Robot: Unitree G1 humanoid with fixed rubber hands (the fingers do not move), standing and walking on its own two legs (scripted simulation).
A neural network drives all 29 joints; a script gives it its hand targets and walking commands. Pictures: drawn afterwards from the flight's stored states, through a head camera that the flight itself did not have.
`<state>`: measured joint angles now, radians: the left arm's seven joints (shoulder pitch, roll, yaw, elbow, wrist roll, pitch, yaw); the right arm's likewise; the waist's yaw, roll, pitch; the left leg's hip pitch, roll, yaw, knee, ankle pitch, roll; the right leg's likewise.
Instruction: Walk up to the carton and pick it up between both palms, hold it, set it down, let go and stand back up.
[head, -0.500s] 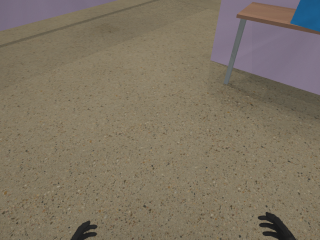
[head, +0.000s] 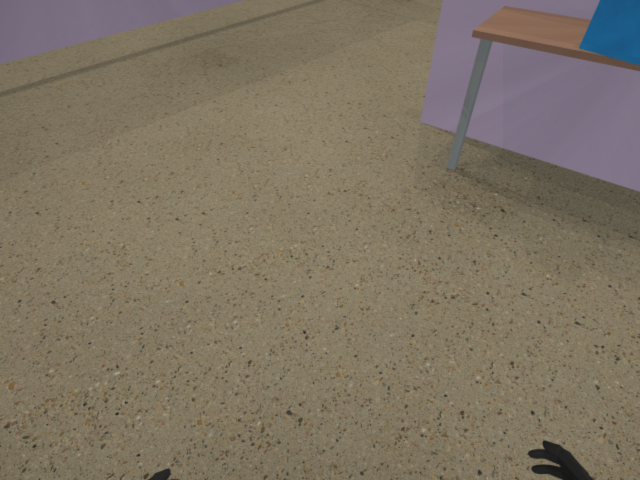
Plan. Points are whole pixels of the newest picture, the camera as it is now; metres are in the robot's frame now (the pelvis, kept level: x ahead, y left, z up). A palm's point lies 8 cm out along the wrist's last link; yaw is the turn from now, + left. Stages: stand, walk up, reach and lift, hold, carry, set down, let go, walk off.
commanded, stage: stand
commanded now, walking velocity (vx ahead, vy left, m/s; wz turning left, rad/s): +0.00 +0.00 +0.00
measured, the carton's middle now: out of the picture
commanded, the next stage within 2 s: none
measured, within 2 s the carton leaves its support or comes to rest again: neither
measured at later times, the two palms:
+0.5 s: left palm out of the picture +0.08 +0.26 -0.11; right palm out of the picture +0.10 -0.30 -0.09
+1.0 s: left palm out of the picture +0.06 +0.26 -0.11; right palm out of the picture +0.07 -0.30 -0.09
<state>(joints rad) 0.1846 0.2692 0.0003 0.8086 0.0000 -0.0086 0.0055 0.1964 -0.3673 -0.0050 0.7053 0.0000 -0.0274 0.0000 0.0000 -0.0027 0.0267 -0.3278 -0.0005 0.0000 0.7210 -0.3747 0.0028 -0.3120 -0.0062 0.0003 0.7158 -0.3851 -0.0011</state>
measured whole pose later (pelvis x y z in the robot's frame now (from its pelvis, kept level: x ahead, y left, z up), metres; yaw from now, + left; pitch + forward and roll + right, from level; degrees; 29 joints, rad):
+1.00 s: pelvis -0.02 -0.01 +0.01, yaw +0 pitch +0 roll +0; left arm 0.15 0.27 0.00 1.00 0.00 -0.01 0.00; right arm 0.20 -0.37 0.00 0.90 0.00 -0.03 0.00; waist 0.00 0.00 0.01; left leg -0.32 0.00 0.00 0.59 -0.26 0.00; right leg -0.31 -0.01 0.00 0.60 -0.29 0.00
